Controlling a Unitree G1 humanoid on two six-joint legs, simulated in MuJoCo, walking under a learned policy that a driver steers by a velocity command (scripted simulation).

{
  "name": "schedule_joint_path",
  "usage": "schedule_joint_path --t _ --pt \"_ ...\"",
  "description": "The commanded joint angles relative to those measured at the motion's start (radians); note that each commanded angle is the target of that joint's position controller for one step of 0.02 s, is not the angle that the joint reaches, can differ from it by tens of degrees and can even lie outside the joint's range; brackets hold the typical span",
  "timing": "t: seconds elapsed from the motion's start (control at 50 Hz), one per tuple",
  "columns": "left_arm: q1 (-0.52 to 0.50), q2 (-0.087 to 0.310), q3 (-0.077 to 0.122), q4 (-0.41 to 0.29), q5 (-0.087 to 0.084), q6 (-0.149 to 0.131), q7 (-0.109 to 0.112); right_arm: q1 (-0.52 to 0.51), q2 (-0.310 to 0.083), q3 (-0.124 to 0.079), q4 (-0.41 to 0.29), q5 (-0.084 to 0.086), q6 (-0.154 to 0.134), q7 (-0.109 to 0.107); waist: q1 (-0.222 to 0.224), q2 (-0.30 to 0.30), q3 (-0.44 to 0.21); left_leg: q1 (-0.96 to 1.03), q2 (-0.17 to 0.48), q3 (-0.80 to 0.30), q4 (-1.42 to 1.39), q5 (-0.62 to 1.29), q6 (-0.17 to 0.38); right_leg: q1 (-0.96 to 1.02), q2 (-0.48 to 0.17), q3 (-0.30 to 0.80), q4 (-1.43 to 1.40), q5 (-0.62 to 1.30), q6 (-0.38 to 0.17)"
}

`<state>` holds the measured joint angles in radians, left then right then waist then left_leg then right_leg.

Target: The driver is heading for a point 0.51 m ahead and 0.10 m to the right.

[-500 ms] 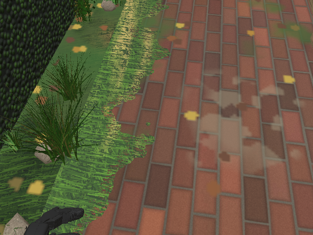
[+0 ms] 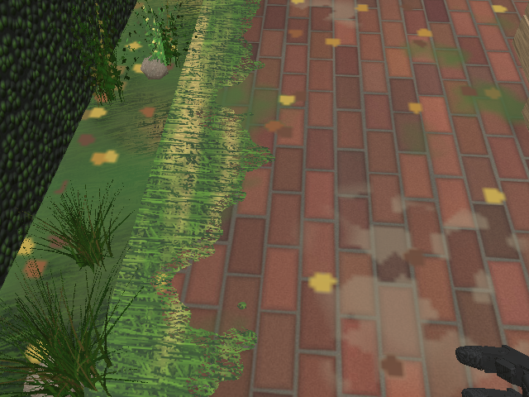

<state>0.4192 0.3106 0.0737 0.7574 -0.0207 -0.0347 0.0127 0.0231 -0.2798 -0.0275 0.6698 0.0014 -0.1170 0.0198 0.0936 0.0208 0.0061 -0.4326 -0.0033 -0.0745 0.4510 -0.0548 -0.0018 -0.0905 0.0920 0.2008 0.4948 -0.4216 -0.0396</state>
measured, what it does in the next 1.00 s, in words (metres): walks ahead, turning right: right foot, then left foot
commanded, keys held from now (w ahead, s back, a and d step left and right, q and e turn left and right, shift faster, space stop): w+e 0.54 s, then no key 0.46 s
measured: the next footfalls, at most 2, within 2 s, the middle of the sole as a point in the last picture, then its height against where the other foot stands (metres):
right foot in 0.50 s outside the picture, level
left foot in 0.96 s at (328, 345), level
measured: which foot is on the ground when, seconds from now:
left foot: down 0.00-0.52, up 0.54-0.94, down 0.96-1.00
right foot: down 0.00-0.00, up 0.02-0.48, down 0.50-1.00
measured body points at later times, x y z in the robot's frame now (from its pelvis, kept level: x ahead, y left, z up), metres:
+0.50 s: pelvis +0.25 -0.04 -0.01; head +0.28 -0.07 +0.44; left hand +0.55 +0.10 -0.07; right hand +0.16 -0.34 -0.14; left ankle +0.12 +0.13 -0.72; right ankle +0.34 -0.17 -0.73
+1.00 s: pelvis +0.45 -0.11 +0.00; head +0.47 -0.12 +0.45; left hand +0.67 +0.09 -0.11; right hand +0.49 -0.42 -0.10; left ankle +0.59 -0.05 -0.73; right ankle +0.35 -0.17 -0.73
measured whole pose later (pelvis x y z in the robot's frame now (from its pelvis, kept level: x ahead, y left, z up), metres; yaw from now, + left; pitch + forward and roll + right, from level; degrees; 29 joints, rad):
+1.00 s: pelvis +0.45 -0.11 +0.00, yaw -26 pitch +1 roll -1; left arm 0.22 0.28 0.04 0.77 0.01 -0.02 0.01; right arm 0.12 -0.27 -0.03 0.78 -0.03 -0.06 0.01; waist 0.02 0.02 0.02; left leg -0.40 0.02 -0.01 0.49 -0.08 0.00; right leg -0.15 0.08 0.06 0.52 -0.37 -0.05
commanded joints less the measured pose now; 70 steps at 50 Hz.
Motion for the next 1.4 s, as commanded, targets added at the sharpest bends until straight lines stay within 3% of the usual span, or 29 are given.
schedule_joint_path --t 0.02,0.04,0.06,0.08,0.12,0.14,0.22,0.32,0.42,0.46,0.5,0.52,0.54,0.56,0.58,0.6,0.62,0.72,0.86,0.94,0.96,0.98,1.0,1.02,1.04,1.08,1.12,1.24,1.4 --pt "0.049 -0.013 -0.019 -0.112 -0.007 -0.021 -0.001 0.334 -0.290 -0.101 0.011 -0.021 -0.002 -0.018 -0.155 0.216 -0.312 0.780 0.387 -0.514 -0.067 -0.253 0.233 -0.524 0.005 -0.041 0.531 -0.091 0.001" --pt "0.059 0.067 -0.008 -0.110 -0.022 -0.024 0.003 0.350 -0.230 -0.092 0.023 -0.001 0.007 -0.010 -0.161 0.255 -0.288 0.775 0.437 -0.709 -0.140 -0.479 0.261 -0.687 -0.058 -0.040 0.707 -0.173 0.016" --pt "-0.025 0.137 0.013 -0.108 -0.022 -0.019 0.004 0.304 -0.158 -0.073 0.011 0.002 0.011 -0.012 -0.180 0.147 -0.159 0.666 0.392 -0.577 -0.159 -0.495 0.218 -0.728 -0.099 -0.033 0.770 -0.084 0.023" --pt "-0.081 0.140 0.016 -0.117 -0.011 -0.012 0.005 0.254 -0.131 -0.062 0.006 -0.003 0.015 -0.013 -0.168 0.085 -0.086 0.558 0.349 -0.436 -0.167 -0.373 0.188 -0.709 -0.130 -0.063 0.771 -0.010 0.031" --pt "-0.125 0.110 0.020 -0.133 -0.001 -0.004 -0.003 0.196 -0.085 -0.047 0.017 -0.014 0.018 -0.015 -0.131 0.082 -0.003 0.400 0.270 -0.252 -0.220 -0.188 0.162 -0.649 -0.180 -0.072 0.701 0.083 0.035" --pt "-0.117 0.088 0.016 -0.140 -0.008 0.002 -0.008 0.186 -0.092 -0.050 0.024 -0.015 0.015 -0.016 -0.115 0.118 0.006 0.354 0.264 -0.204 -0.245 -0.148 0.168 -0.617 -0.195 -0.085 0.682 0.104 0.039" --pt "-0.175 0.044 0.004 -0.175 -0.002 0.014 -0.016 0.197 -0.128 -0.067 0.059 -0.007 0.003 -0.018 -0.114 0.065 0.027 0.336 0.269 -0.056 -0.299 0.024 0.199 -0.643 -0.212 -0.103 0.563 0.195 0.060" --pt "-0.301 0.020 -0.009 -0.208 -0.001 0.001 -0.044 0.218 -0.170 -0.076 0.090 0.000 0.015 -0.023 -0.155 0.038 0.048 0.366 0.246 0.118 -0.303 0.114 0.168 -0.587 -0.198 -0.163 0.293 0.424 0.044" --pt "-0.406 0.035 -0.005 -0.262 -0.004 0.002 -0.070 0.273 -0.216 -0.090 0.126 0.024 0.040 -0.023 -0.168 0.038 0.079 0.485 0.286 0.194 -0.248 0.234 0.132 -0.554 -0.166 -0.227 0.150 0.353 -0.011" --pt "-0.356 0.073 0.015 -0.264 0.003 0.009 -0.071 0.271 -0.248 -0.100 0.125 0.032 0.053 -0.029 -0.119 0.068 0.024 0.518 0.283 0.236 -0.106 0.569 0.111 -0.432 -0.101 -0.285 0.134 0.249 -0.054" --pt "-0.079 0.161 0.068 -0.193 0.000 0.020 -0.054 0.265 -0.235 -0.093 0.117 0.034 0.063 -0.037 0.036 0.037 -0.127 0.381 0.230 0.289 0.276 0.664 0.062 -0.025 -0.022 -0.301 0.058 0.294 -0.123" --pt "0.042 0.246 0.091 -0.166 -0.010 0.032 -0.032 0.307 -0.144 -0.060 0.095 -0.014 0.056 -0.034 0.045 -0.158 -0.218 0.086 0.166 0.288 0.610 0.065 0.018 0.280 -0.216 -0.007 0.061 0.338 -0.193" --pt "-0.019 0.314 0.089 -0.204 -0.014 0.016 -0.034 0.343 -0.074 -0.029 0.029 -0.018 0.024 -0.021 -0.048 -0.329 -0.362 -0.273 -0.037 0.112 0.907 -0.548 -0.025 0.511 -0.425 0.592 -0.129 0.044 -0.391" --pt "-0.028 0.211 0.060 -0.216 0.000 0.001 -0.042 0.229 -0.183 -0.053 0.029 0.020 -0.003 -0.010 0.025 -0.162 -0.334 -0.362 0.019 -0.022 0.951 -0.496 -0.014 0.463 -0.432 0.563 -0.208 0.088 -0.339" --pt "-0.071 0.171 0.044 -0.208 0.015 -0.011 -0.042 0.181 -0.190 -0.052 0.014 0.044 -0.013 -0.006 0.003 -0.131 -0.199 -0.368 0.054 0.000 0.905 -0.415 -0.001 0.329 -0.406 0.394 -0.192 0.287 -0.300" --pt "-0.137 0.151 0.035 -0.208 0.019 -0.017 -0.043 0.190 -0.177 -0.049 0.031 0.022 -0.010 -0.017 -0.049 -0.026 -0.117 -0.306 0.100 0.008 0.831 -0.355 -0.011 0.169 -0.361 0.251 -0.167 0.541 -0.265" --pt "-0.191 0.120 0.027 -0.210 0.019 -0.018 -0.040 0.204 -0.182 -0.055 0.045 -0.003 0.000 -0.025 -0.083 -0.025 -0.095 -0.236 0.130 0.009 0.757 -0.333 -0.024 0.065 -0.325 0.149 -0.159 0.701 -0.243" --pt "-0.221 0.133 0.020 -0.163 0.027 -0.027 -0.020 0.244 -0.114 -0.039 0.064 -0.020 0.055 -0.036 -0.133 -0.061 -0.089 -0.100 0.104 0.042 0.588 -0.215 -0.078 -0.123 -0.278 -0.026 -0.201 0.989 -0.241" --pt "-0.185 0.118 0.006 -0.081 0.029 0.003 0.002 0.086 -0.093 -0.026 0.039 -0.010 0.050 -0.013 -0.064 -0.102 -0.081 -0.012 0.056 0.040 0.200 0.077 -0.062 -0.062 -0.245 -0.078 -0.171 0.827 -0.170" --pt "-0.204 0.099 -0.006 -0.042 0.018 0.010 -0.002 0.102 -0.116 -0.038 0.046 -0.025 0.041 -0.003 -0.095 -0.106 -0.062 0.060 0.032 0.046 0.033 0.032 -0.004 -0.019 -0.260 -0.015 -0.051 0.747 -0.139" --pt "-0.186 0.087 -0.011 -0.031 0.018 0.008 -0.002 0.128 -0.130 -0.041 0.055 -0.034 0.036 -0.005 -0.109 -0.080 -0.072 0.153 0.047 0.031 -0.050 0.233 0.020 -0.037 -0.221 -0.023 -0.006 0.683 -0.100" --pt "-0.133 0.068 -0.017 -0.032 0.042 -0.003 -0.003 0.132 -0.185 -0.049 0.049 -0.044 0.033 -0.014 -0.072 -0.003 -0.125 0.297 0.144 -0.056 0.001 0.614 0.061 -0.094 -0.153 -0.049 0.064 0.539 -0.053" --pt "-0.018 0.038 -0.027 -0.006 0.049 -0.008 -0.002 0.124 -0.178 -0.044 0.050 -0.048 0.042 -0.019 -0.027 0.105 -0.208 0.465 0.245 -0.149 0.068 0.772 0.183 -0.208 -0.102 -0.072 0.124 0.267 0.002" --pt "-0.041 0.052 -0.029 0.008 0.046 -0.001 0.003 0.137 -0.094 -0.026 0.057 -0.033 0.057 -0.018 -0.074 0.126 -0.239 0.463 0.281 -0.202 0.049 0.705 0.249 -0.216 -0.088 -0.095 0.163 0.056 0.043" --pt "-0.076 0.059 -0.027 0.001 0.036 0.018 0.008 0.123 -0.063 -0.013 0.069 -0.021 0.066 -0.013 -0.071 0.139 -0.212 0.422 0.282 -0.226 0.017 0.562 0.253 -0.225 -0.095 -0.105 0.152 -0.030 0.057" --pt "-0.098 0.060 -0.025 0.009 0.031 0.063 0.017 0.039 -0.080 -0.013 0.060 -0.012 0.083 -0.001 -0.044 0.113 -0.139 0.276 0.225 -0.196 -0.019 0.250 0.185 -0.154 -0.113 -0.111 0.009 0.057 0.051" --pt "-0.125 0.093 -0.019 0.024 0.034 0.082 0.015 0.008 -0.106 -0.021 0.045 -0.014 0.082 0.009 -0.071 0.029 -0.059 0.212 0.119 -0.072 -0.007 0.034 0.104 -0.169 -0.109 -0.096 -0.044 0.108 0.012" --pt "-0.139 0.066 -0.027 0.062 0.035 0.055 0.018 0.035 -0.085 -0.018 0.096 -0.013 0.073 -0.004 -0.091 -0.007 -0.110 0.319 0.086 -0.025 0.067 0.264 0.102 -0.132 -0.127 -0.092 -0.042 0.320 0.017" --pt "-0.124 0.053 -0.030 0.127 0.031 0.052 0.022 -0.001 -0.082 -0.023 0.155 -0.008 0.102 -0.016 -0.088 -0.019 -0.035 0.297 0.069 -0.027 0.032 0.106 0.097 -0.152 -0.127 -0.102 -0.075 0.234 0.017"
